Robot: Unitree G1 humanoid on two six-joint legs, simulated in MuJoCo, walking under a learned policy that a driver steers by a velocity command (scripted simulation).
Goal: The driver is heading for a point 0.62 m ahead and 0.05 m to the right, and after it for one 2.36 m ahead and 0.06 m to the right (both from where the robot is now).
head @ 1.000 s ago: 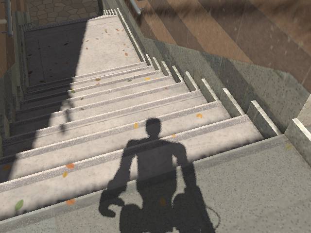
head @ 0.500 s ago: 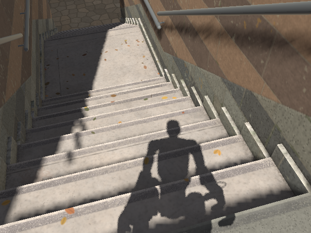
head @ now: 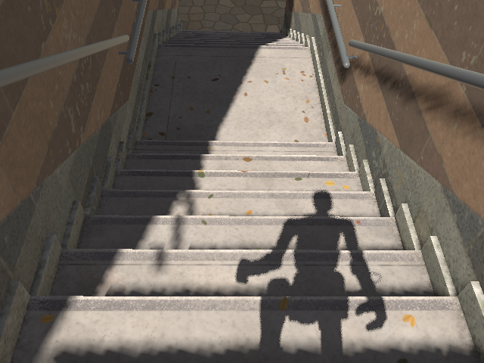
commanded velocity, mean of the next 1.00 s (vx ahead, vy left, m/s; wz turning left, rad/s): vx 0.43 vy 0.00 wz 0.11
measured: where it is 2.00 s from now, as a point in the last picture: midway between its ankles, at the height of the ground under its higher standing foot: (240, 356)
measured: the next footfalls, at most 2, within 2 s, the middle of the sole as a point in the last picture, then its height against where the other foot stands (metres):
right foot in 0.52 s outside the picture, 0.17 m lower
left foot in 1.08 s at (210, 339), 0.17 m lower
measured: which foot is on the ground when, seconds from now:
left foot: down 0.00-0.52, up 0.54-1.00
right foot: up 0.00-0.50, down 0.52-1.00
